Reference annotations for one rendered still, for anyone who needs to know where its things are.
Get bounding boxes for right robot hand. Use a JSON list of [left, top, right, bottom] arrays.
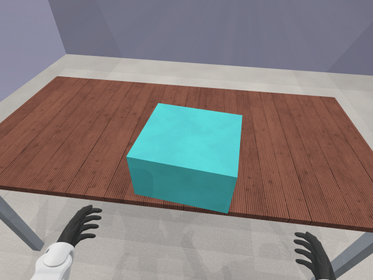
[[294, 232, 336, 280]]

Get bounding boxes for robot left forearm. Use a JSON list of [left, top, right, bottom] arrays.
[[30, 242, 75, 280]]

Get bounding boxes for table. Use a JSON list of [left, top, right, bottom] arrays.
[[0, 76, 373, 280]]

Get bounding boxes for carton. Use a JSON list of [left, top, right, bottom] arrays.
[[126, 103, 242, 213]]

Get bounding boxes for left robot hand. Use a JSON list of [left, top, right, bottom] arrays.
[[57, 205, 102, 248]]

